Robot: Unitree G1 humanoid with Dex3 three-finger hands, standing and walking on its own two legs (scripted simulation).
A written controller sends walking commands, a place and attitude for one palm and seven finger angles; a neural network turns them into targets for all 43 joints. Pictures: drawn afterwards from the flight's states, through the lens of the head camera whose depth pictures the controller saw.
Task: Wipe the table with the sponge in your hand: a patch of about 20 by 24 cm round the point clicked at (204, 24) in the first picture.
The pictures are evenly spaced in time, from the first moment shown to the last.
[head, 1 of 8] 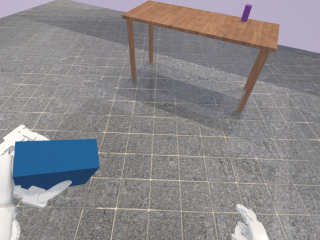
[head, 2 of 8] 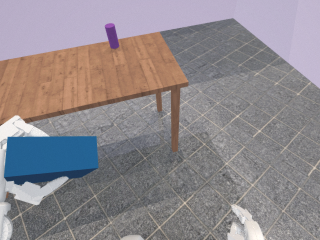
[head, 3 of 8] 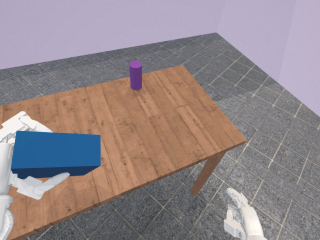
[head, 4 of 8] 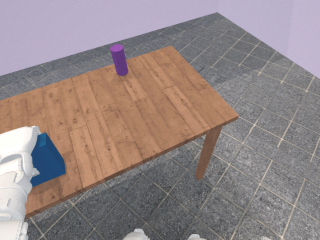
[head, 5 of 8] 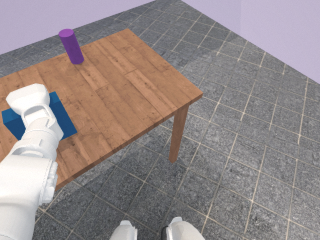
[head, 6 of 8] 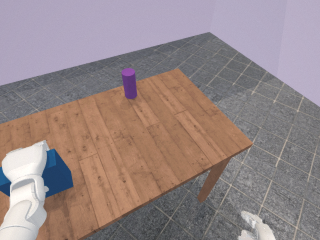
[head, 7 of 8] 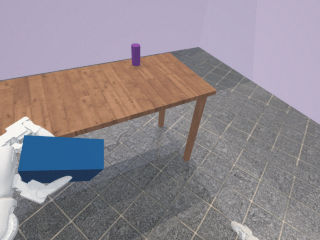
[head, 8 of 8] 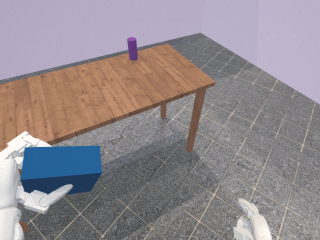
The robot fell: no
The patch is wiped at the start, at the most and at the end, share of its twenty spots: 0.00 1.00 1.00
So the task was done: yes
